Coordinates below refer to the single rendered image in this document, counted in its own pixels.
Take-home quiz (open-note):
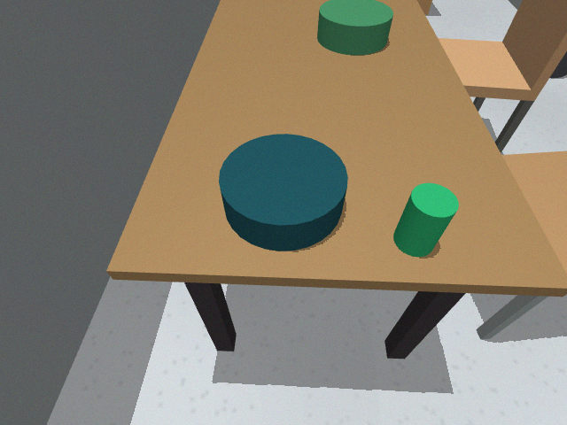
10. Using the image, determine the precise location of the table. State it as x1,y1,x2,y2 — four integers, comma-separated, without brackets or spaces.
106,0,567,359

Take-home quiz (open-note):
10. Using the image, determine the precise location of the chair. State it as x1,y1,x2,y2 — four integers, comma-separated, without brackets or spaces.
476,151,567,340
438,0,567,153

